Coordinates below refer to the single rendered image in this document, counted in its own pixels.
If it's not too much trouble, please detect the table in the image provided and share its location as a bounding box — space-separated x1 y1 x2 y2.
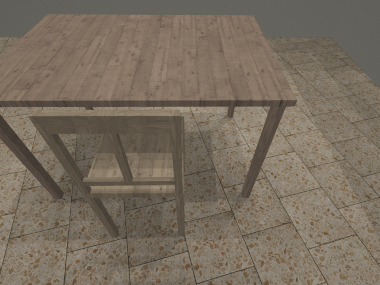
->
0 14 297 199

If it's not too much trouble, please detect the chair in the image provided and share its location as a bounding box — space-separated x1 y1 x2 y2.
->
28 110 185 237

